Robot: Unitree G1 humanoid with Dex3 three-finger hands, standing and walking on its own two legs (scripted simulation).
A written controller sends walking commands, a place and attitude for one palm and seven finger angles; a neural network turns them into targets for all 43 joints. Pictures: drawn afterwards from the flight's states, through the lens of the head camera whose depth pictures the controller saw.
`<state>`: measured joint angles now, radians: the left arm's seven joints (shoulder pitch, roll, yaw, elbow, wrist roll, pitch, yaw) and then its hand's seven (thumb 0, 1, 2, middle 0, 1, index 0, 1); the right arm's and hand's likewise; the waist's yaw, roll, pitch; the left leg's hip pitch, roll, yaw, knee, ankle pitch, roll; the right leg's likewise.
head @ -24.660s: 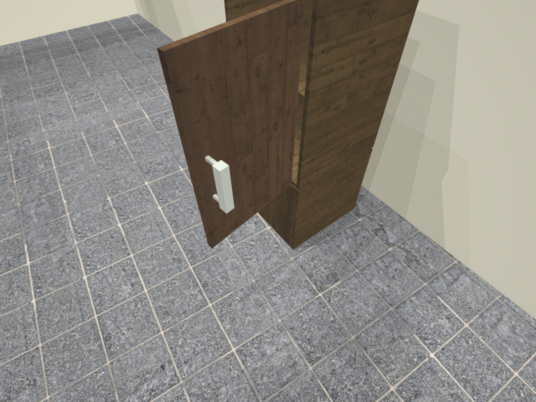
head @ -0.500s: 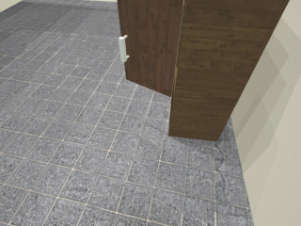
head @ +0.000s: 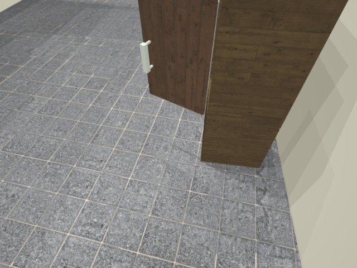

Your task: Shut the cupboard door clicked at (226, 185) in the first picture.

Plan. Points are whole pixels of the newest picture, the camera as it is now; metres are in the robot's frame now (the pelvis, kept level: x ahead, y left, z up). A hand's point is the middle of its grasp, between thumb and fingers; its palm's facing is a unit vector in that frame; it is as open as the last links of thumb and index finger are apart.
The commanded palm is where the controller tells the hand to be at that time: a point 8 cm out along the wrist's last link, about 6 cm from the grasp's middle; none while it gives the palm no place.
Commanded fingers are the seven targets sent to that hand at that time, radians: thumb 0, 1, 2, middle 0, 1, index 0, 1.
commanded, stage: walk to a spot facing it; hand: left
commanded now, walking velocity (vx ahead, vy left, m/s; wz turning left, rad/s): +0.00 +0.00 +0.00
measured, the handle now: (147, 56) +1.05 +0.21 -0.09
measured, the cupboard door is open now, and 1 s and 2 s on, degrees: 67 67 67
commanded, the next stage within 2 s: none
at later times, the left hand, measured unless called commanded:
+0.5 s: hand out of the picture +0.02 +0.22 -0.20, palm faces +0.20 -0.95 -0.22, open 7.3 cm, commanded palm none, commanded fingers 0.00 0.90 0.90 -0.20 -0.30 -0.20 -0.30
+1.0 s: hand out of the picture +0.00 +0.19 -0.16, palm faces +0.46 -0.84 -0.30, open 7.4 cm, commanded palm none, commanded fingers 0.00 0.90 0.90 -0.20 -0.30 -0.20 -0.30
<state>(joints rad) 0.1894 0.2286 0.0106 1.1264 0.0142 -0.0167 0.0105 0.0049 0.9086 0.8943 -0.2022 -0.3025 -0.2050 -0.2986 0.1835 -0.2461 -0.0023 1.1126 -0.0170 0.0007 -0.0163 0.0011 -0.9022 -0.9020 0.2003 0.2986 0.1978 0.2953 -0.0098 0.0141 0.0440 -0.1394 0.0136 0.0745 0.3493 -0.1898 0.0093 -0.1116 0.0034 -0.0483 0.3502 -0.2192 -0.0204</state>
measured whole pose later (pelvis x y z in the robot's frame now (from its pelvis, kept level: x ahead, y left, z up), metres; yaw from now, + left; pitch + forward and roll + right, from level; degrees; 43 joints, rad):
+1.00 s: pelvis +0.02 -0.02 -0.01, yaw +30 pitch +1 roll +2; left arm 0.19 0.19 0.04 0.88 0.03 0.01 0.02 0.01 0.91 0.89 -0.20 -0.30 -0.21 -0.30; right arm 0.17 -0.28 -0.09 0.90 -0.02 0.08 0.03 0.00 -0.91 -0.90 0.20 0.30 0.19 0.29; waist -0.04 0.03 0.10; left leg -0.52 -0.01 0.00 1.10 -0.44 -0.06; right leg -0.21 -0.08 -0.10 0.53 -0.33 -0.01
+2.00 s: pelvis +0.27 +0.20 -0.01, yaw +65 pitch +0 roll +1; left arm 0.39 0.16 0.04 1.01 0.03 -0.07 0.00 0.00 0.92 0.89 -0.20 -0.30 -0.21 -0.30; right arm 0.05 -0.21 -0.05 0.90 -0.03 0.02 0.06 0.00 -0.91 -0.90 0.19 0.30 0.19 0.29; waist 0.03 0.00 0.13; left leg -0.55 0.04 0.13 0.74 -0.26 0.05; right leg 0.03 -0.11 -0.40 0.41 -0.42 0.03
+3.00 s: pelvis +0.37 +0.48 -0.02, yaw +62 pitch +1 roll -1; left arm 0.28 0.22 0.09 0.96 0.02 0.06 -0.01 0.01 0.92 0.89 -0.20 -0.30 -0.20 -0.30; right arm 0.10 -0.19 -0.02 0.88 -0.02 0.01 -0.02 0.00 -0.90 -0.90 0.20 0.30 0.20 0.30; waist 0.05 -0.03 0.06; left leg -0.31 0.02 0.03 0.58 -0.28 0.02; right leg -0.37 0.06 0.08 0.78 -0.48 0.01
